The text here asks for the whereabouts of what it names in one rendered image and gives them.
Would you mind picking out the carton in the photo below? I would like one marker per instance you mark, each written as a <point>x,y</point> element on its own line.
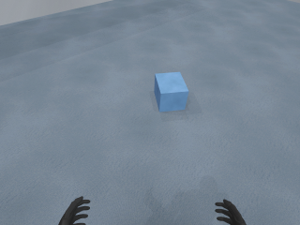
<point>170,91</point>

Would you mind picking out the right robot hand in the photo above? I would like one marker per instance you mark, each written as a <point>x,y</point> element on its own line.
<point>234,217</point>

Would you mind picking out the left robot hand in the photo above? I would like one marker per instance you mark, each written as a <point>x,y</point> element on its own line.
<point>70,215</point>

